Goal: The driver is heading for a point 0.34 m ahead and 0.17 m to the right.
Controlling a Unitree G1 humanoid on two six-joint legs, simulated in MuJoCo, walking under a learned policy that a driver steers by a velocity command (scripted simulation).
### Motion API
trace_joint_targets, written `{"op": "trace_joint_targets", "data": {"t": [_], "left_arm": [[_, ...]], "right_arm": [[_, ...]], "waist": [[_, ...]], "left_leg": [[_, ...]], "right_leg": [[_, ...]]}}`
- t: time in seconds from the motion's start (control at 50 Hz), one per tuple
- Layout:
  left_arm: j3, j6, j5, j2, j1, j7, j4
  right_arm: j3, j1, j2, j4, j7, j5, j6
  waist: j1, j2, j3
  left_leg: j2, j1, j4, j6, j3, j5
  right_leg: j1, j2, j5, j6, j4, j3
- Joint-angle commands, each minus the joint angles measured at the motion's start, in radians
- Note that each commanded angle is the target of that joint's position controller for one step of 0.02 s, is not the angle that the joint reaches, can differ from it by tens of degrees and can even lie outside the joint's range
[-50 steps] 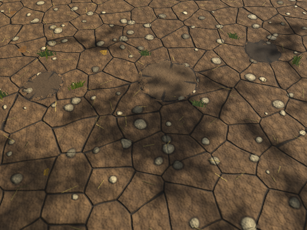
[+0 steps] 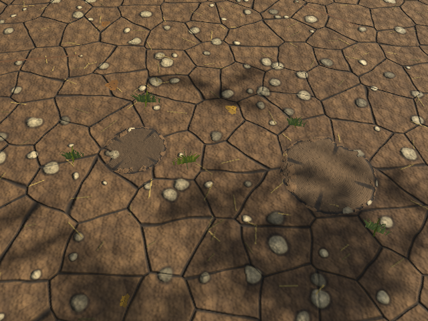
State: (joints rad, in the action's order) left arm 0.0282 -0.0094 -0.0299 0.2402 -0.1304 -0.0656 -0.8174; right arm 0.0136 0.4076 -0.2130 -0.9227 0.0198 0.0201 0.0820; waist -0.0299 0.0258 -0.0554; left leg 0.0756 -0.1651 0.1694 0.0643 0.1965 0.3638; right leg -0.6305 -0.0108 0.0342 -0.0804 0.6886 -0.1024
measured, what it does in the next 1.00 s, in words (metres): walks ahead, turning right: right foot, then left foot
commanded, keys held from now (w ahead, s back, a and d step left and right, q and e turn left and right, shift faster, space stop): w+e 0.24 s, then no key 0.76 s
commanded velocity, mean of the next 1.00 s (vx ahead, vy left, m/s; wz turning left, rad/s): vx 0.23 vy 0.00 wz -0.24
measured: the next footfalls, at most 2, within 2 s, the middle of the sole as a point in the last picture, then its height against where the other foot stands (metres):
right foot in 0.08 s outside the picture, level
left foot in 0.56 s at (201, 312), level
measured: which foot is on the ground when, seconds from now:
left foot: down 0.00-0.06, up 0.08-0.54, down 0.56-1.00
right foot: up 0.00-0.06, down 0.08-0.56, up 0.58-0.90, down 0.92-1.00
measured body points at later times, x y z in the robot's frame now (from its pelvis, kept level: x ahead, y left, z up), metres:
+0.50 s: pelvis +0.27 -0.01 +0.01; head +0.30 -0.03 +0.46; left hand +0.34 +0.26 -0.12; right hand +0.37 -0.28 -0.11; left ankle +0.44 +0.08 -0.70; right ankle +0.17 -0.05 -0.73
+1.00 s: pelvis +0.35 -0.01 +0.01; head +0.35 -0.02 +0.46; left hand +0.44 +0.22 -0.14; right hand +0.35 -0.26 -0.13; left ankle +0.44 +0.05 -0.73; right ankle +0.31 -0.12 -0.73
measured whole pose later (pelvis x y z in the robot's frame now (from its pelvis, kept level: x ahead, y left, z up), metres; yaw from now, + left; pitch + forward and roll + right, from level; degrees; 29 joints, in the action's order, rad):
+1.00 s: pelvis +0.35 -0.01 +0.01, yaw -15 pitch -1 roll +0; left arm -0.01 0.01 -0.02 0.20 -0.28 0.03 -1.05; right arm 0.00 0.24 -0.22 -0.95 0.01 0.01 -0.01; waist -0.01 -0.02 -0.01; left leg 0.04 0.27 0.40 0.06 0.05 0.11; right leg -0.17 0.02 0.27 0.00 0.46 0.04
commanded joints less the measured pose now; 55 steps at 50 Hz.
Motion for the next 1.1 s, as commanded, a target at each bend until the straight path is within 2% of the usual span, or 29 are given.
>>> {"op": "trace_joint_targets", "data": {"t": [0.02,0.06,0.08,0.1,0.12,0.14,0.16,0.18,0.22,0.28,0.34,0.44,0.48,0.52,0.54,0.56,0.58,0.6,0.62,0.64,0.68,0.72,0.8,0.86,0.9,0.92,0.94,0.98,1.1], "left_arm": [[0.010,-0.012,0.000,0.067,-0.004,0.007,0.066],[0.036,-0.018,-0.004,0.123,-0.216,0.019,0.006],[0.059,-0.024,-0.015,0.164,-0.352,0.032,-0.030],[0.088,-0.017,-0.013,0.265,-0.353,0.050,-0.029],[0.100,-0.012,0.016,0.304,-0.318,0.045,-0.011],[0.095,-0.010,0.033,0.260,-0.270,0.050,-0.014],[0.083,-0.010,0.032,0.209,-0.224,0.054,-0.010],[0.072,-0.015,0.025,0.167,-0.181,0.056,-0.007],[0.059,-0.033,0.031,0.140,-0.148,0.062,-0.003],[0.063,-0.057,0.029,0.173,-0.178,0.058,-0.014],[0.057,-0.055,0.031,0.163,-0.228,0.059,-0.033],[0.044,-0.036,0.024,0.146,-0.281,0.077,-0.053],[0.041,-0.031,0.014,0.145,-0.276,0.085,-0.057],[0.042,-0.033,0.012,0.157,-0.235,0.093,-0.053],[0.042,-0.036,0.021,0.163,-0.207,0.093,-0.053],[0.038,-0.045,0.031,0.157,-0.194,0.090,-0.043],[0.023,-0.051,0.047,0.091,-0.303,0.089,-0.029],[0.025,-0.033,0.052,0.093,-0.394,0.092,-0.071],[0.032,-0.012,0.018,0.134,-0.358,0.093,-0.097],[0.032,-0.001,0.004,0.127,-0.297,0.088,-0.096],[0.023,0.025,0.003,0.098,-0.241,0.078,-0.093],[0.012,0.045,0.004,0.074,-0.268,0.076,-0.122],[0.000,0.060,0.011,0.062,-0.213,0.090,-0.147],[-0.005,0.055,0.014,0.058,-0.205,0.091,-0.172],[-0.012,0.042,0.007,0.051,-0.208,0.095,-0.190],[-0.014,0.031,-0.003,0.065,-0.209,0.098,-0.191],[-0.011,0.024,0.004,0.095,-0.179,0.099,-0.194],[-0.025,0.002,0.016,0.053,-0.152,0.097,-0.210],[-0.026,-0.009,0.022,0.041,-0.186,0.103,-0.250]], "right_arm": [[0.036,0.009,-0.185,0.022,0.024,0.003,0.002],[0.046,-0.029,-0.217,0.034,0.029,0.013,-0.015],[0.048,-0.068,-0.227,0.053,0.020,0.007,-0.017],[0.026,-0.031,-0.118,0.095,0.001,0.008,-0.008],[0.032,-0.052,-0.136,0.148,-0.012,-0.001,-0.001],[0.030,-0.134,-0.158,0.162,-0.018,0.006,0.013],[0.028,-0.149,-0.163,0.171,-0.021,-0.002,0.026],[0.029,-0.144,-0.160,0.159,-0.019,0.002,0.024],[0.023,-0.109,-0.141,0.154,-0.022,0.031,-0.016],[0.018,-0.127,-0.118,0.169,-0.028,0.026,-0.049],[0.014,-0.213,-0.108,0.197,-0.027,0.020,-0.053],[0.006,-0.318,-0.108,0.217,-0.023,0.002,-0.049],[0.007,-0.312,-0.121,0.209,-0.018,0.004,-0.041],[0.018,-0.209,-0.154,0.170,-0.009,0.009,-0.027],[0.022,-0.128,-0.161,0.139,-0.004,0.013,-0.016],[0.026,-0.042,-0.181,0.112,0.003,0.017,0.002],[0.039,0.011,-0.258,0.117,0.006,0.019,0.006],[0.038,-0.001,-0.224,0.112,-0.002,-0.007,-0.016],[0.023,-0.054,-0.169,0.124,-0.012,-0.025,-0.024],[0.011,-0.133,-0.127,0.133,-0.011,-0.021,-0.030],[-0.007,-0.212,-0.094,0.132,0.000,-0.008,-0.042],[-0.005,-0.215,-0.110,0.110,0.001,0.003,-0.047],[0.007,-0.174,-0.146,0.070,-0.001,0.001,-0.056],[0.013,-0.192,-0.155,0.056,0.001,-0.004,-0.076],[0.012,-0.176,-0.142,0.040,0.003,-0.010,-0.086],[0.011,-0.164,-0.129,0.034,0.001,-0.012,-0.087],[0.013,-0.144,-0.115,0.031,-0.002,-0.022,-0.090],[0.010,-0.141,-0.094,0.001,-0.008,-0.016,-0.087],[0.006,-0.118,-0.086,-0.069,-0.005,-0.010,-0.075]], "waist": [[0.051,-0.129,0.017],[0.146,-0.134,0.133],[0.227,-0.079,0.196],[0.157,0.124,0.254],[0.132,0.158,0.322],[0.130,0.019,0.187],[0.093,-0.036,0.082],[0.045,-0.097,0.021],[-0.003,-0.075,0.023],[-0.010,-0.043,0.023],[0.025,0.005,0.038],[0.095,0.055,0.073],[0.094,0.062,0.069],[0.044,0.067,0.078],[-0.004,0.048,0.090],[-0.043,-0.007,0.140],[-0.002,-0.191,0.270],[0.014,-0.253,0.376],[0.030,-0.115,0.294],[0.044,-0.074,0.188],[0.069,-0.105,0.087],[0.081,-0.146,0.089],[0.047,-0.156,0.098],[0.055,-0.153,0.071],[0.059,-0.111,0.033],[0.051,-0.074,0.017],[0.013,0.008,-0.025],[-0.002,0.053,-0.015],[0.008,-0.003,-0.003]], "left_leg": [[-0.304,0.012,0.200,-0.006,0.008,-1.319],[-0.320,0.071,0.520,0.003,0.005,-1.304],[-0.278,0.216,0.796,0.005,0.023,-1.045],[-0.135,0.549,1.142,-0.019,0.014,-0.166],[0.013,0.838,1.370,-0.036,-0.192,0.181],[-0.077,0.927,1.316,-0.023,-0.282,0.057],[-0.114,0.897,1.225,-0.026,-0.262,-0.019],[-0.148,0.842,1.137,-0.035,-0.255,-0.045],[-0.175,0.734,1.037,-0.074,-0.251,-0.052],[-0.170,0.712,0.916,-0.111,-0.198,-0.105],[-0.149,0.714,0.757,-0.116,-0.161,-0.224],[-0.100,0.694,0.532,-0.083,-0.145,-0.356],[-0.081,0.659,0.467,-0.062,-0.158,-0.327],[-0.062,0.550,0.387,-0.024,-0.181,-0.279],[-0.060,0.461,0.281,-0.004,-0.183,-0.347],[-0.134,0.293,0.224,0.019,-0.240,-0.644],[-0.401,0.050,0.329,0.139,-0.480,-1.214],[-0.519,0.004,0.301,0.282,-0.657,-1.338],[-0.474,0.130,0.246,0.270,-0.628,-1.079],[-0.420,0.240,0.193,0.233,-0.555,-0.844],[-0.323,0.410,0.092,0.160,-0.425,-0.575],[-0.264,0.466,0.075,0.128,-0.349,-0.479],[-0.262,0.448,0.051,0.123,-0.373,-0.194],[-0.253,0.496,0.034,0.097,-0.395,0.035],[-0.238,0.562,0.030,0.040,-0.397,0.139],[-0.221,0.573,0.051,0.004,-0.390,0.134],[-0.156,0.527,0.072,-0.020,-0.327,0.071],[-0.136,0.322,0.151,-0.019,-0.290,-0.126],[-0.153,0.336,0.150,-0.009,-0.298,-0.189]], "right_leg": [[0.132,0.083,0.091,-0.064,-0.052,-0.077],[0.368,0.119,0.172,-0.123,-0.094,-0.037],[0.574,0.084,0.187,-0.170,-0.197,0.049],[0.814,-0.185,0.199,-0.266,-0.200,0.434],[0.944,-0.316,0.191,-0.413,-0.345,0.898],[0.847,-0.299,0.215,-0.367,-0.405,0.764],[0.696,-0.274,0.162,-0.324,-0.439,0.660],[0.581,-0.221,0.059,-0.274,-0.455,0.570],[0.461,-0.141,-0.085,-0.236,-0.471,0.444],[0.410,-0.095,-0.407,-0.213,-0.459,0.335],[0.448,-0.045,-0.679,-0.125,-0.402,0.243],[0.587,-0.049,-0.682,-0.056,-0.346,0.241],[0.626,-0.077,-0.682,-0.058,-0.303,0.266],[0.636,-0.100,-0.726,-0.049,-0.214,0.304],[0.635,-0.084,-0.701,-0.036,-0.127,0.300],[0.568,-0.038,-0.537,-0.016,0.004,0.282],[0.406,0.069,0.030,0.018,0.265,0.230],[0.302,0.173,0.602,0.034,0.425,0.198],[0.284,0.131,0.580,0.035,0.477,0.247],[0.267,0.105,0.529,0.043,0.464,0.244],[0.322,0.056,0.456,0.067,0.332,0.223],[0.401,0.062,0.426,0.086,0.223,0.169],[0.427,0.043,0.392,0.085,0.024,0.129],[0.479,0.040,0.302,0.066,-0.117,0.103],[0.542,0.018,0.214,0.040,-0.269,0.135],[0.542,-0.041,0.217,0.024,-0.326,0.214],[0.415,-0.080,0.316,0.002,-0.357,0.283],[0.272,-0.092,0.371,0.017,-0.430,0.295],[0.372,-0.066,0.225,0.022,-0.400,0.247]]}}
